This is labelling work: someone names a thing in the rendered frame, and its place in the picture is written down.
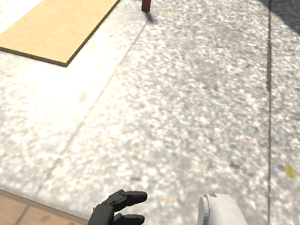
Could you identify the robot left hand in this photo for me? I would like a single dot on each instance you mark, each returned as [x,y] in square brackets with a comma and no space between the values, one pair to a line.
[103,214]

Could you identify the right robot thigh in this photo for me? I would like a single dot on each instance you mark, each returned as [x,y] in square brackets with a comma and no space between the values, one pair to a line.
[219,209]

